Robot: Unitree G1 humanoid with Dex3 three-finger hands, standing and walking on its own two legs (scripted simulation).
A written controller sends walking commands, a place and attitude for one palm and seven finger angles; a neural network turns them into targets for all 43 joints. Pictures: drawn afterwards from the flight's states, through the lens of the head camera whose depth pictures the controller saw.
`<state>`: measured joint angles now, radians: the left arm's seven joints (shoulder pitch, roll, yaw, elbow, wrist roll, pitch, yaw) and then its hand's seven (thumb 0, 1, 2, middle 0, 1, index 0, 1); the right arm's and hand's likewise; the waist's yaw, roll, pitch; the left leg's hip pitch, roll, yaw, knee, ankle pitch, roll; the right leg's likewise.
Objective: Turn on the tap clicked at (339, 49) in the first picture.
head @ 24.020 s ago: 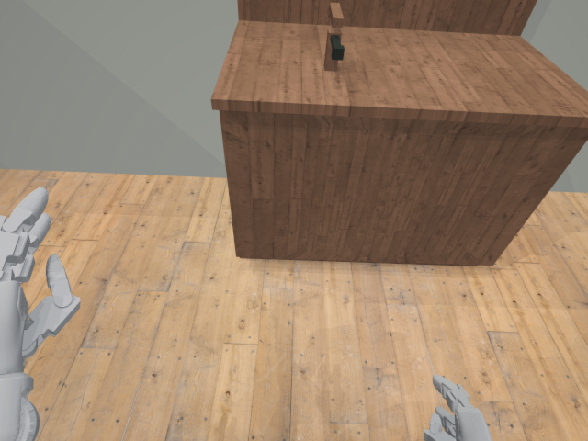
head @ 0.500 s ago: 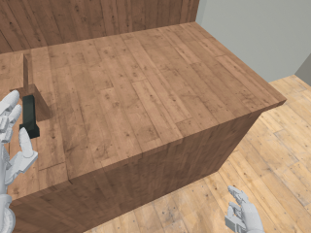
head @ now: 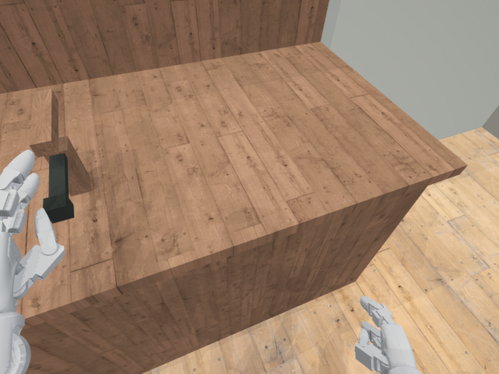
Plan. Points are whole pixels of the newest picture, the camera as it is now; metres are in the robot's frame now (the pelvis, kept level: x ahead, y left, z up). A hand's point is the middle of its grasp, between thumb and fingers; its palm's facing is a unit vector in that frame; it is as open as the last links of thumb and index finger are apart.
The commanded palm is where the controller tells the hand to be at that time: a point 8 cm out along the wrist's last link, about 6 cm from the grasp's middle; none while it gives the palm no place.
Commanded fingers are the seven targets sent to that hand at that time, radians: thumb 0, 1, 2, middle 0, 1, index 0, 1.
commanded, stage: look again from close up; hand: left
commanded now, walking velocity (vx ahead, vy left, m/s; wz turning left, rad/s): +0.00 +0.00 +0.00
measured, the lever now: (59, 208) +0.29 +0.30 +0.12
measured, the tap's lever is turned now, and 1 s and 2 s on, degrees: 0 0 0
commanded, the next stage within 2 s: shuffle to correct the standing spot in 0.18 s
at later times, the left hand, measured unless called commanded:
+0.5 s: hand (65, 248) +0.21 +0.23 +0.17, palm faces +0.38 -0.85 -0.37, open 7.4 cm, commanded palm +0.15 +0.27 +0.18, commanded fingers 0.00 0.90 0.90 -0.20 -0.30 -0.20 -0.30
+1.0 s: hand (77, 298) +0.16 +0.20 +0.16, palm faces +0.42 -0.84 -0.34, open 7.4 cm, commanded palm +0.10 +0.24 +0.18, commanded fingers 0.00 0.90 0.90 -0.20 -0.30 -0.20 -0.30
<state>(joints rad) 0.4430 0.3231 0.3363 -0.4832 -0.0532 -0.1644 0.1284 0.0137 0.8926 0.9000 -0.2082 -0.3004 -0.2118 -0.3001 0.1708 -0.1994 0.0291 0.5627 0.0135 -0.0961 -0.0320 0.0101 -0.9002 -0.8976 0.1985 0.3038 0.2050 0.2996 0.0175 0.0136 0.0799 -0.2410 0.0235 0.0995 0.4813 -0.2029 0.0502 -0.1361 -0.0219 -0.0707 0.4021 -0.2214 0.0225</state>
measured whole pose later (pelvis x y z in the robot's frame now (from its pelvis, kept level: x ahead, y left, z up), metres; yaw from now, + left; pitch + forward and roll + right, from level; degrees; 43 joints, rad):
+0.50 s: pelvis -0.01 -0.01 +0.00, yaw +1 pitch -1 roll -1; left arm 0.45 0.35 0.35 -0.56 -0.07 -0.16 0.14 0.01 0.89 0.90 -0.21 -0.30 -0.21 -0.30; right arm 0.17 -0.18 0.03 0.55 0.01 -0.11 -0.04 0.01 -0.90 -0.90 0.20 0.30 0.20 0.30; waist 0.01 0.00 0.12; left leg -0.25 0.02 0.09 0.44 -0.16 0.04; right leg -0.16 -0.02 -0.08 0.39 -0.21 0.01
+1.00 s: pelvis -0.05 -0.05 -0.01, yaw +3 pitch -1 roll -1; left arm 0.48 0.35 0.34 -0.55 -0.10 -0.13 0.17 0.01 0.89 0.90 -0.21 -0.30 -0.21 -0.30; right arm 0.18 -0.23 0.00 0.60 0.03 -0.07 -0.06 0.01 -0.90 -0.90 0.20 0.30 0.20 0.30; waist -0.03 0.01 0.07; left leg -0.27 0.01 -0.02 0.60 -0.32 0.00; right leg -0.29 -0.01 -0.15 0.54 -0.23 -0.04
